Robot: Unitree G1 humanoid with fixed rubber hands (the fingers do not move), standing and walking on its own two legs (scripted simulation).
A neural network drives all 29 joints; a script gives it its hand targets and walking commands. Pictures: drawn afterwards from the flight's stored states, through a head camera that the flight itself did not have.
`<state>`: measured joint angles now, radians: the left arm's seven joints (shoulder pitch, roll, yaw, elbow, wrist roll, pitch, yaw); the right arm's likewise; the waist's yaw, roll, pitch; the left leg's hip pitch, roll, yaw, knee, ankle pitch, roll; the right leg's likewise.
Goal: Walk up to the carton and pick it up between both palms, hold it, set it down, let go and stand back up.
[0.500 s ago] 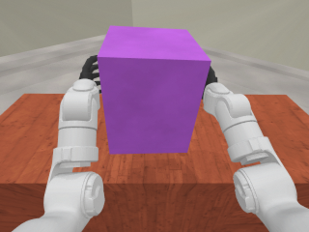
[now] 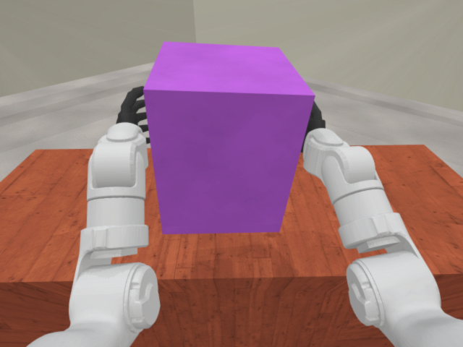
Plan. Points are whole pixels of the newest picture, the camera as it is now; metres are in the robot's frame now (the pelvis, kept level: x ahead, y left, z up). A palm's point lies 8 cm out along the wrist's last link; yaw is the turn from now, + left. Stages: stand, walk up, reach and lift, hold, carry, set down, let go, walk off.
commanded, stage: hold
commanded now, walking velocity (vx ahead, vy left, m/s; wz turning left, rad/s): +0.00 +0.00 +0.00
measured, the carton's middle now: (222, 138) +0.39 +0.00 +0.25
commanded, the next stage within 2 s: none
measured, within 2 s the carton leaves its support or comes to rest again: neither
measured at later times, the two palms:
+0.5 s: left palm (128, 133) +0.37 +0.15 +0.27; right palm (308, 136) +0.37 -0.14 +0.25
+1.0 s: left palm (128, 135) +0.36 +0.14 +0.27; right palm (310, 139) +0.36 -0.15 +0.25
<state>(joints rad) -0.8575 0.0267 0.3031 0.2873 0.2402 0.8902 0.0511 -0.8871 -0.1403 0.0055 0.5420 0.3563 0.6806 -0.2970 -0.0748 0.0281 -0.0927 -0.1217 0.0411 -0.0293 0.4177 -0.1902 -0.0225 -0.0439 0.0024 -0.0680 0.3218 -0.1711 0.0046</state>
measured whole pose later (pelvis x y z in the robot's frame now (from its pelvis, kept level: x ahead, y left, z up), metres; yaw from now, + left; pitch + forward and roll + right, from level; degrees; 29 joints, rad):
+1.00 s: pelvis +0.00 +0.00 +0.00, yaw +0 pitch -6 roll -2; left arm -0.82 0.02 0.28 0.22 0.24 0.90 0.06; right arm -0.86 -0.15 0.04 0.51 0.38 0.66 -0.30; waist -0.08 0.03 -0.08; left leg -0.11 0.04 -0.03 0.42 -0.19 -0.02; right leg -0.03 0.00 -0.07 0.30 -0.16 0.01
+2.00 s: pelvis +0.01 +0.00 +0.00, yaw +0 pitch -6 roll -2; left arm -0.79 0.02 0.28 0.17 0.24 0.91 0.05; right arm -0.83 -0.16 0.06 0.46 0.39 0.67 -0.31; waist -0.08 0.02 -0.07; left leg -0.11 0.04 -0.04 0.42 -0.20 -0.02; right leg -0.02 0.01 -0.07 0.30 -0.17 0.01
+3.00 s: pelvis +0.00 +0.00 +0.00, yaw +0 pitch -6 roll -2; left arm -0.82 0.02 0.28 0.24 0.23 0.90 0.06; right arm -0.86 -0.16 0.05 0.51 0.38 0.66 -0.30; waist -0.07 0.02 -0.08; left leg -0.12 0.04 -0.03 0.41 -0.19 -0.02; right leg -0.03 0.01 -0.07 0.30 -0.17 0.01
